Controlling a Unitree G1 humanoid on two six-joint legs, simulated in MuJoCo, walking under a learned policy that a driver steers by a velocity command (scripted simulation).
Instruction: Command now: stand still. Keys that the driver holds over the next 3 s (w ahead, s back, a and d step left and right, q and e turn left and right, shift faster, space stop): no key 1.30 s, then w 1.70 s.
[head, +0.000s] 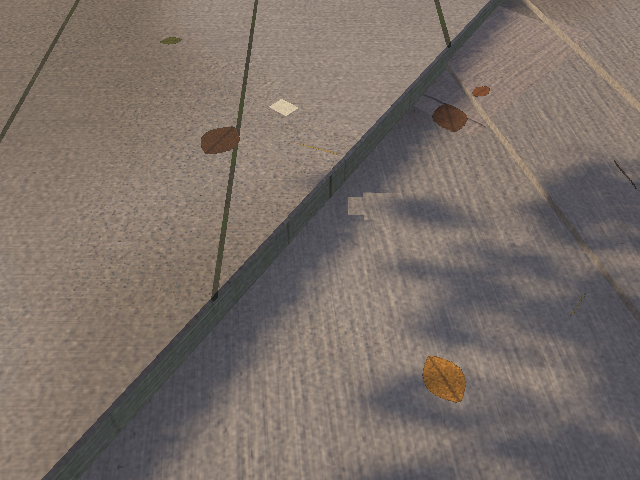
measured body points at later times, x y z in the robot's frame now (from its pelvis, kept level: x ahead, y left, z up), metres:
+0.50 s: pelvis +0.00 -0.01 +0.00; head +0.01 -0.01 +0.45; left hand -0.01 +0.22 -0.16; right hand +0.00 -0.24 -0.16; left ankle +0.03 +0.12 -0.75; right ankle -0.02 -0.12 -0.75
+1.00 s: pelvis +0.01 +0.00 +0.00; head +0.02 +0.00 +0.45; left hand -0.01 +0.22 -0.16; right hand +0.00 -0.23 -0.16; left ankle +0.03 +0.12 -0.75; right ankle -0.02 -0.12 -0.75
